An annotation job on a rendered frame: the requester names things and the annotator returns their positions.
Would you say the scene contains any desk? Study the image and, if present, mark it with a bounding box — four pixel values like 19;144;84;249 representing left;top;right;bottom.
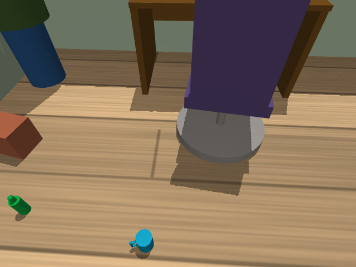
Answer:
128;0;334;98

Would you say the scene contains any office chair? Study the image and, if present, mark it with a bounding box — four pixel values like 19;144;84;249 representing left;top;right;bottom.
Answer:
177;0;311;164

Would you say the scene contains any potted plant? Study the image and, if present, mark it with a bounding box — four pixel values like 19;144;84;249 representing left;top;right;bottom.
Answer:
0;0;66;88

